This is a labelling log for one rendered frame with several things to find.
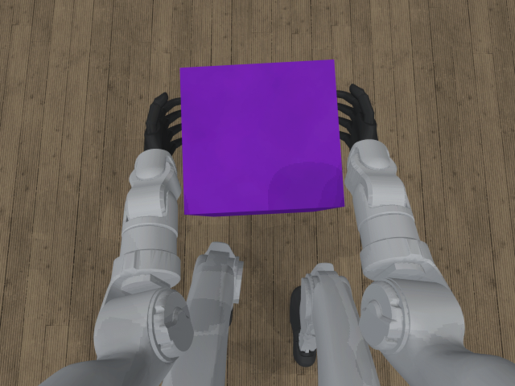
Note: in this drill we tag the carton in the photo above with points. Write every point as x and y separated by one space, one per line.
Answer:
260 139

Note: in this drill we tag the left robot hand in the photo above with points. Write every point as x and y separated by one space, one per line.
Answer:
157 134

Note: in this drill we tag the left robot upper arm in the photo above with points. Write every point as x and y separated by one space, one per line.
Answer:
138 338

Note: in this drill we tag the right robot upper arm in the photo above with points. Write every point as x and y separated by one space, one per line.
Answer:
418 326

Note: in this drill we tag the right robot hand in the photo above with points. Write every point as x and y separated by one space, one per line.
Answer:
362 124

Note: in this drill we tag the right robot forearm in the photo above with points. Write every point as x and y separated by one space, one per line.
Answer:
385 221

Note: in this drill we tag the left robot shin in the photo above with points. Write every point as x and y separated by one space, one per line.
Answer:
214 246

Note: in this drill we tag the left robot forearm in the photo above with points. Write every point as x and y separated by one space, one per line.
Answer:
148 258

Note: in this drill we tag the robot left thigh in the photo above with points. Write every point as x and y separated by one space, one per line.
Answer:
216 285

